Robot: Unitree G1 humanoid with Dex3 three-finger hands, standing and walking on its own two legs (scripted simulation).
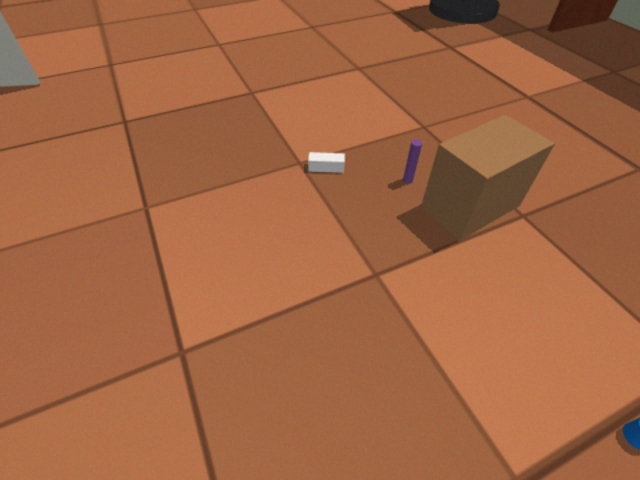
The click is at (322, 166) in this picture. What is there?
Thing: lying carton
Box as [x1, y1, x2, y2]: [308, 152, 344, 172]
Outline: 309,152 309,171 343,172 344,153
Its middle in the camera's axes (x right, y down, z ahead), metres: +0.05 -0.38 +1.93
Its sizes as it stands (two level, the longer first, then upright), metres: 0.179 0.068 0.067
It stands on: the floor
